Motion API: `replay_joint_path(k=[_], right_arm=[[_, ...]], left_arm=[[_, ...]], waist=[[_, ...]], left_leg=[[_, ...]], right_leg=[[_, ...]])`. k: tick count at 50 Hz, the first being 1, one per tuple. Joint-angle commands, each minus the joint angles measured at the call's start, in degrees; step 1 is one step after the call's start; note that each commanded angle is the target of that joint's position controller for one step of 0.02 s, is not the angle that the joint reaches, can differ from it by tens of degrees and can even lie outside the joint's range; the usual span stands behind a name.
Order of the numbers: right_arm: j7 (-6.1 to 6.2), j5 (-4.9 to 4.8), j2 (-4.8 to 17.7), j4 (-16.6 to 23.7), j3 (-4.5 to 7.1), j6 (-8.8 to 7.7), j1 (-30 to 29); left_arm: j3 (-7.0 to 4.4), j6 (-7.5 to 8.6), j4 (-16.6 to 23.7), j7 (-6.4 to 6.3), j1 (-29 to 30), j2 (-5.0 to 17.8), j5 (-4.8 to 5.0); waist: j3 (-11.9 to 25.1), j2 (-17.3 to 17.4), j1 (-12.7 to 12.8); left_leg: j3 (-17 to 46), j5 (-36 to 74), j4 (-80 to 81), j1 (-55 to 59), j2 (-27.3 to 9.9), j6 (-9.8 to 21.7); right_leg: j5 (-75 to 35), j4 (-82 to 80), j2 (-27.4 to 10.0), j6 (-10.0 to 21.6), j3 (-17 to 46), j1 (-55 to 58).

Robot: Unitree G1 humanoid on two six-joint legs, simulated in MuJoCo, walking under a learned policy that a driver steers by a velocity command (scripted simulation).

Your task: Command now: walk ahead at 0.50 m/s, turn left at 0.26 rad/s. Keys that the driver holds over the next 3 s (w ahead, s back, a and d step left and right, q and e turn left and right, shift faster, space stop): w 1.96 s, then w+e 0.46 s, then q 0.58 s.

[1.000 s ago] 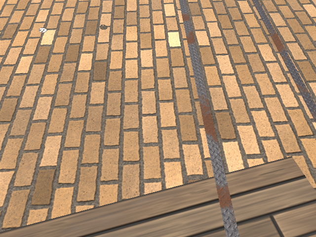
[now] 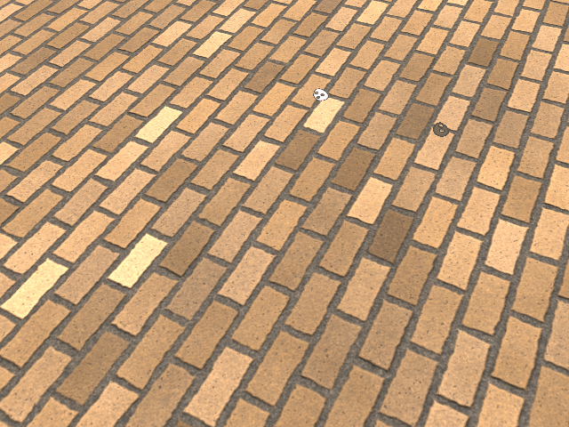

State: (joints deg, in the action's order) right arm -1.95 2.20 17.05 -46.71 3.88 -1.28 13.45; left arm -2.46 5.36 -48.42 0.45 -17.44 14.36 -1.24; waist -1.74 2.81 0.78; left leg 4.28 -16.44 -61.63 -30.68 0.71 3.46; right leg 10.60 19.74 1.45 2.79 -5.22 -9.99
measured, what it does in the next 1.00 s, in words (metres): walks ahead: left foot, then right foot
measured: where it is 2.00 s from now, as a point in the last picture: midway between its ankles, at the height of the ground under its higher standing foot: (292, 243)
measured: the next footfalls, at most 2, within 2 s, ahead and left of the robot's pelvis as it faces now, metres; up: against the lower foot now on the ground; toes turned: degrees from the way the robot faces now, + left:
left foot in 0.26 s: +0.28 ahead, +0.12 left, +0.00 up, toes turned +5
right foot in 0.82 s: +0.59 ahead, -0.05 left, +0.00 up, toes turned -3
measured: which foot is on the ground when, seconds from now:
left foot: up 0.00-0.24, down 0.26-0.84, up 0.86-1.00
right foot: down 0.00-0.28, up 0.30-0.80, down 0.82-1.00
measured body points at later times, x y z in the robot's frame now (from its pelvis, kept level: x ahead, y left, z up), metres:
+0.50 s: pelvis +0.25 +0.06 +0.00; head +0.27 +0.08 +0.45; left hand +0.32 +0.32 -0.14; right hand +0.30 -0.21 -0.12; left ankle +0.24 +0.12 -0.75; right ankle +0.27 -0.09 -0.67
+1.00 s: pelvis +0.52 +0.01 +0.00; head +0.54 +0.00 +0.45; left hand +0.57 +0.28 -0.13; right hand +0.57 -0.25 -0.15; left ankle +0.47 +0.14 -0.66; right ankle +0.55 -0.05 -0.75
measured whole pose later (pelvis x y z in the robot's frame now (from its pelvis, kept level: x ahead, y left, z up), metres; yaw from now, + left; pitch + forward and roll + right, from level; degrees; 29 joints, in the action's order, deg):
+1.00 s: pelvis +0.52 +0.01 +0.00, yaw +2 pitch -1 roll +0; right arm -0.9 1.7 14.0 -54.5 2.4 -3.3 16.1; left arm -2.8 3.8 -53.0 0.6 -15.3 13.5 -0.9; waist -2.8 1.7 -0.5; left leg 0.3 -17.1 -63.8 -24.6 -2.4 4.2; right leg 9.8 22.6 3.1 5.4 -6.0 -12.6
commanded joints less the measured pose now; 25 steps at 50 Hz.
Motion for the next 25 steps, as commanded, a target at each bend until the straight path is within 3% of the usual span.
replay_joint_path(k=[1, 5, 9, 11, 12, 13, 14, 15, 16, 17, 18, 20, 22, 25], right_arm=[[-0.72, 0.24, 1.1, 3.5, -0.35, -0.14, -0.3], [-1.51, 0.01, -0.9, 6.2, -2.09, -0.79, -9.4], [-1.04, -0.22, 0.3, 7.6, -2.36, -1.16, -13.9], [-0.53, 0.05, 1.1, 7.3, -2.09, -1.51, -12.4], [-0.19, 0.37, 1.4, 5.8, -1.75, -1.90, -8.0], [0.35, 1.01, 2.9, 2.6, -0.98, -2.55, 0.4], [1.14, 2.12, 6.9, 0.6, 0.26, -2.98, 10.7], [1.77, 1.72, 12.9, 0.0, 1.76, -2.54, 13.4], [1.79, -0.83, 10.6, 0.2, 1.61, -2.04, 11.5], [1.71, -1.16, 7.4, 0.3, 0.67, -2.14, 7.0], [1.43, -1.04, 4.4, 0.4, -0.10, -2.53, 4.2], [1.58, -1.33, 1.7, -0.2, -0.86, -3.20, 1.6], [1.65, -1.54, 2.1, -1.4, -0.76, -4.02, 3.3], [1.72, -1.98, 3.2, -3.4, -0.37, -4.44, 6.1]], left_arm=[[-1.13, 1.36, 1.4, 0.31, -1.6, 5.9, 0.32], [-1.16, 0.89, -0.4, 0.53, -3.9, 6.5, 0.72], [-1.58, 0.21, -2.7, 0.38, -8.1, 8.4, 0.50], [-1.71, -0.47, -3.5, 0.14, -8.4, 9.1, 0.42], [-1.68, -0.82, -3.8, 0.03, -8.1, 9.2, 0.62], [-1.26, -1.10, -4.0, -0.03, -8.5, 8.2, 0.80], [-0.44, -0.99, -1.9, -0.02, -7.3, 6.1, 0.95], [0.71, -0.97, 0.3, 0.36, -12.0, 0.5, 1.91], [-1.13, -1.58, -0.5, -0.33, -8.1, 7.3, 0.32], [-1.27, -1.37, 0.5, -0.01, -4.8, 6.8, 0.52], [-0.92, -1.15, 0.4, 0.28, -3.7, 5.5, 0.79], [-0.81, -2.41, -0.8, 0.74, -5.0, 4.3, -0.30], [-0.82, -3.41, -1.0, 1.37, -4.9, 3.5, -0.74], [-0.87, -3.93, 0.7, 1.83, 1.2, 3.1, -0.96]], waist=[[-0.1, -7.8, -1.2], [-1.1, -8.0, 0.4], [-1.7, -8.4, 1.7], [-1.1, -8.6, 0.6], [1.1, -7.9, -1.7], [5.8, -5.5, -4.8], [12.9, -0.3, -9.1], [17.9, 13.9, -6.7], [14.3, 5.1, -7.1], [7.4, 2.9, -4.9], [4.2, 1.2, -3.2], [1.9, 2.2, -0.1], [1.9, 1.5, 0.7], [-0.9, 0.5, 0.3]], left_leg=[[0.8, 5.2, 4.7, -6.7, -2.3, -1.1], [-5.4, 12.8, 19.7, -1.8, -3.6, -2.0], [-7.9, 10.1, 27.0, 1.6, -2.9, -0.4], [-8.7, 6.2, 30.0, 5.3, -1.4, 1.2], [-9.4, 6.3, 33.3, 11.5, 0.3, 2.2], [-9.1, 7.2, 36.0, 22.9, 1.1, 3.7], [2.8, 1.7, 37.3, 37.0, -9.8, 6.7], [29.2, -0.8, 43.7, 49.7, -25.3, 13.6], [30.5, 0.5, 45.2, 45.3, -23.8, 13.4], [21.8, 4.4, 45.6, 39.2, -20.9, 12.1], [16.2, 9.6, 47.6, 33.1, -18.1, 10.5], [8.9, 13.5, 50.8, 25.9, -13.7, 7.8], [6.4, 17.6, 52.6, 24.5, -12.9, 8.4], [3.8, 17.4, 55.6, 24.8, -12.4, 9.2]], right_leg=[[-13.2, -11.7, -14.9, 8.1, 11.3, 3.6], [-16.5, -12.2, -12.3, 6.9, 5.5, 2.3], [-20.7, -9.7, -14.9, 6.4, 6.0, 7.1], [-27.9, -5.3, -15.8, 5.9, 5.8, 9.7], [-34.6, 0.7, -14.9, 5.1, 4.4, 10.0], [-35.6, 11.0, -12.3, 4.0, 2.0, 7.1], [-20.4, 26.4, -9.9, 2.5, -0.1, -3.0], [17.2, 45.4, 0.1, 0.2, -2.0, -23.0], [18.8, 50.7, -1.7, 1.0, 5.7, -28.2], [14.0, 50.3, -4.1, 1.6, 6.9, -29.5], [10.4, 47.2, -5.7, 1.5, 6.9, -27.5], [7.8, 42.9, -7.4, 0.3, 6.4, -22.2], [5.7, 42.0, -7.1, -0.6, 5.6, -21.1], [0.1, 38.0, -8.3, -2.1, 4.9, -26.2]])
